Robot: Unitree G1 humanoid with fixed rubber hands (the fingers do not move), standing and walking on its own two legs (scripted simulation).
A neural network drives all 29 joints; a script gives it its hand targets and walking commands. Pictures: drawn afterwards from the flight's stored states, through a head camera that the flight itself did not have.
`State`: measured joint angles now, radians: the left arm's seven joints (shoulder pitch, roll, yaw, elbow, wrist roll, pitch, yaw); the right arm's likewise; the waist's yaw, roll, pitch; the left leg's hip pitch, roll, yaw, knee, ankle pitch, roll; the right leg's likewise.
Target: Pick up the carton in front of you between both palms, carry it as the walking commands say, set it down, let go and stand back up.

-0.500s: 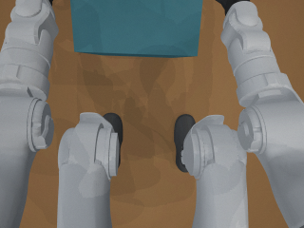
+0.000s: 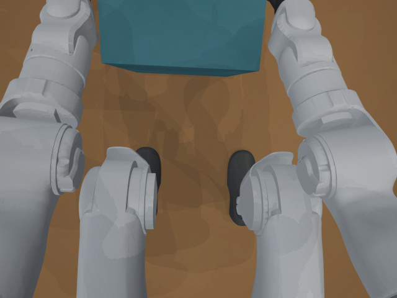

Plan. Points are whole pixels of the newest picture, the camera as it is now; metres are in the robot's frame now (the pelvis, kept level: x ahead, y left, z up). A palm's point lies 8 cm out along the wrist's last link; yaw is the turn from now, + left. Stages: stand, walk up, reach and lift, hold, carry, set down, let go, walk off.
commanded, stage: reach and lift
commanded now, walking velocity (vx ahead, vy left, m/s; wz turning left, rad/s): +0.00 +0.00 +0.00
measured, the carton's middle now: (183, 11) +0.54 +0.05 -0.25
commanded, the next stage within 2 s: none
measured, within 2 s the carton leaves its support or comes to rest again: leaves its support in 0.24 s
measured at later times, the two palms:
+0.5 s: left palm out of the picture +0.52 +0.19 -0.06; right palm out of the picture +0.53 -0.10 -0.06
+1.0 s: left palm out of the picture +0.47 +0.19 +0.09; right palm out of the picture +0.49 -0.11 +0.10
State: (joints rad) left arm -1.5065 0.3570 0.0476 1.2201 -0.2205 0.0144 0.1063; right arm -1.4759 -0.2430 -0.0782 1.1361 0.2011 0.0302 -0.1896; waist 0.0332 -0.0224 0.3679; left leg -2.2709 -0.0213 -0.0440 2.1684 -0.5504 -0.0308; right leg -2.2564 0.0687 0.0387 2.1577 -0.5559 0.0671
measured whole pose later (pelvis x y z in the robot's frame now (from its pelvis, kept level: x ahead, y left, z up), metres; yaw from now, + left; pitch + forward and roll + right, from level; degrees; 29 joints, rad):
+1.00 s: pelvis +0.01 -0.01 +0.15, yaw +2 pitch +41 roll -1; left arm -0.95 0.02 0.42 0.67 0.20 0.38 0.01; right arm -0.94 0.05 -0.45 0.65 -0.18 0.35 -0.09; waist 0.02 -0.03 -0.19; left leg -1.90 -0.10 -0.10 1.66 -0.48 -0.07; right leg -1.88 0.13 0.09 1.67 -0.51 0.07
